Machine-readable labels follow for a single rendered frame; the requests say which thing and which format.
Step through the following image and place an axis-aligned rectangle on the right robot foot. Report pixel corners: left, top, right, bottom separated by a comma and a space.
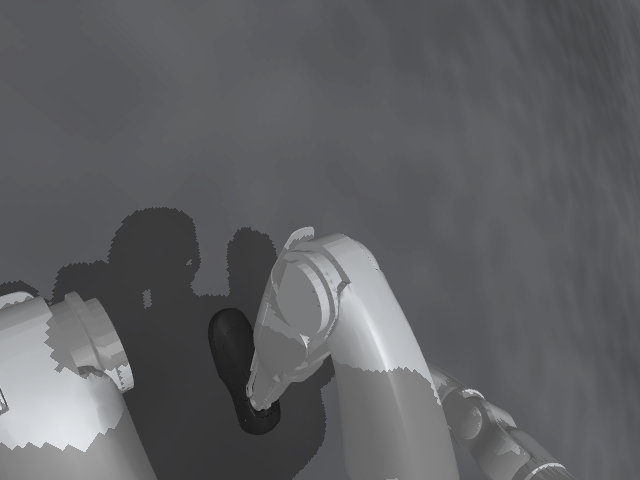
208, 308, 281, 435

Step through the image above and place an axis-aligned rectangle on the right robot arm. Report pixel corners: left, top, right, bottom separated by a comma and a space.
442, 386, 577, 480

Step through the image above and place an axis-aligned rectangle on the right robot hand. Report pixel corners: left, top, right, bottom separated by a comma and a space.
425, 360, 465, 404

